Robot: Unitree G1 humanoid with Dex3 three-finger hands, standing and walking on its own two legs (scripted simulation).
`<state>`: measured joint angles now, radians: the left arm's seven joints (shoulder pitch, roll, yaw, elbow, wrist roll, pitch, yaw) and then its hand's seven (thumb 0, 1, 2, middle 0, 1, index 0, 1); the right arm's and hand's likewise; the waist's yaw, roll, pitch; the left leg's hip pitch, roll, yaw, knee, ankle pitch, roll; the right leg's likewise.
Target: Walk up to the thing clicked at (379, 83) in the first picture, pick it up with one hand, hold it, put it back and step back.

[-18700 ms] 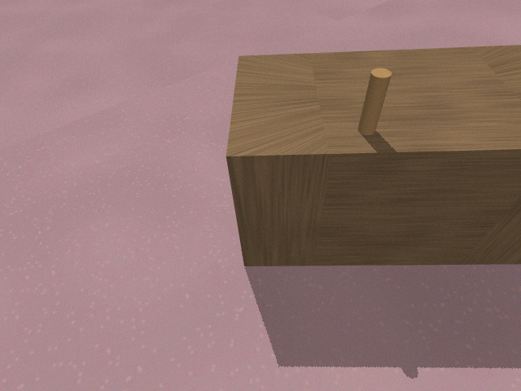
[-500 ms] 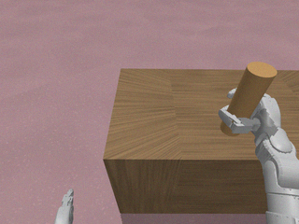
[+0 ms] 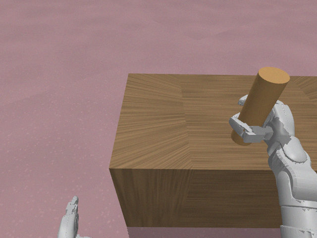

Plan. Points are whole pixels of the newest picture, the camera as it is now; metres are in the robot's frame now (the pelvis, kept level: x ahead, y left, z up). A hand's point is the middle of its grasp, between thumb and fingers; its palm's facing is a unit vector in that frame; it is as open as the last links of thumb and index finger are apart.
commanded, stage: hold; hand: right
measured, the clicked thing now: (255, 111) +0.33 -0.17 +0.20
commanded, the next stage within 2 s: crouch in 0.16 s
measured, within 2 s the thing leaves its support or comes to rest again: neither
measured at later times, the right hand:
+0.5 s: hand (246, 124) +0.35 -0.18 +0.15, palm faces +0.17 +0.99 +0.02, open 7.6 cm
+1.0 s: hand (236, 122) +0.42 -0.19 +0.08, palm faces +0.17 +0.98 +0.01, open 7.6 cm
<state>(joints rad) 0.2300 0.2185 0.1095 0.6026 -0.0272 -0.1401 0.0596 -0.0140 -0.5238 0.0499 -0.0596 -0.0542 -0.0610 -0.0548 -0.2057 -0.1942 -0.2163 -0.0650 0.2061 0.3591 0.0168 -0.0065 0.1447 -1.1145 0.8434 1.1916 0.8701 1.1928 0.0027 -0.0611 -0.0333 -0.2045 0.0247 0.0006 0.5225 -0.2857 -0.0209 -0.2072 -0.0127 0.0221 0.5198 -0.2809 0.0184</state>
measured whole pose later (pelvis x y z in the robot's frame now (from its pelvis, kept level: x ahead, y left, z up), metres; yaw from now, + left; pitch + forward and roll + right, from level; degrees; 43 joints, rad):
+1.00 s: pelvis -0.01 -0.01 -0.02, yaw +2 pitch +7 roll +1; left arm 0.25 0.20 0.06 0.53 0.00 -0.15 0.06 -0.01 -0.53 0.06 -0.06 -0.05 -0.06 -0.05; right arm -0.57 -0.32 -0.33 0.79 0.14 -0.16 0.03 -0.01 0.15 -1.14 0.84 1.20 0.87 1.20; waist 0.09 0.00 -0.05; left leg -0.48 0.01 -0.02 0.66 -0.30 -0.03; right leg -0.49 -0.03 0.00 0.69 -0.33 0.01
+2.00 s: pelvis -0.02 -0.01 -0.06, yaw +2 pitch +18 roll +2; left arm 0.34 0.23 0.04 0.21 0.05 -0.11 0.01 -0.01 -0.53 0.07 -0.06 -0.05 -0.06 -0.06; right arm -0.75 -0.44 -0.46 1.11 0.07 -0.38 0.09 -0.01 0.15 -1.14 0.84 1.20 0.87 1.20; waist 0.18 0.01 -0.12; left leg -0.87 -0.01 -0.01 0.96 -0.41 -0.03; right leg -0.89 -0.04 0.03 1.02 -0.45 0.01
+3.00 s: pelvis -0.04 -0.01 -0.10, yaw +2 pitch +23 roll +3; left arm 0.38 0.25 0.05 0.00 0.08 -0.04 -0.02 -0.01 -0.53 0.05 -0.06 -0.05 -0.06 -0.05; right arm -0.79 -0.49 -0.51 1.17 0.01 -0.47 0.06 -0.01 0.16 -1.15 0.85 1.20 0.87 1.20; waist 0.24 0.01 -0.14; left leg -1.07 -0.02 0.01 1.14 -0.46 -0.03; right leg -1.10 -0.05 0.06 1.21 -0.50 0.02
